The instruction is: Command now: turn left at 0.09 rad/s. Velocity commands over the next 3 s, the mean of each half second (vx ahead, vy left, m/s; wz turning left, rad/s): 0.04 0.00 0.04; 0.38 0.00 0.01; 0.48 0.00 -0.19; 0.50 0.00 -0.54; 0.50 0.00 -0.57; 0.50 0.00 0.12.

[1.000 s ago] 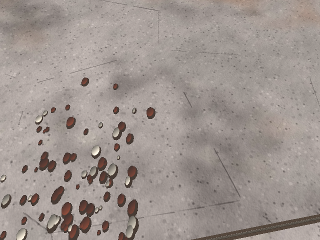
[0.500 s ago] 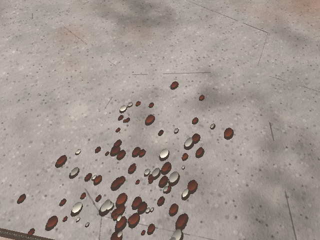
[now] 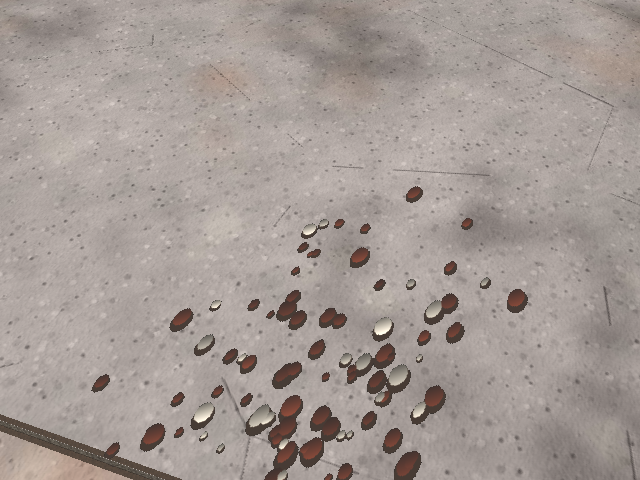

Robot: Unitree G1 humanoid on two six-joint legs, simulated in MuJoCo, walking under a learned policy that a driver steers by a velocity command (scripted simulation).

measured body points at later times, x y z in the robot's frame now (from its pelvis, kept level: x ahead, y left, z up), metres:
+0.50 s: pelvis +0.01 -0.02 +0.01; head +0.00 -0.02 +0.46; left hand +0.03 +0.24 -0.14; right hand +0.03 -0.28 -0.14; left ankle +0.00 +0.08 -0.73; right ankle -0.02 -0.12 -0.74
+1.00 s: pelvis +0.19 +0.02 +0.00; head +0.20 +0.03 +0.45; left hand +0.34 +0.25 -0.13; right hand +0.06 -0.19 -0.14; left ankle +0.05 +0.10 -0.74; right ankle +0.31 -0.09 -0.66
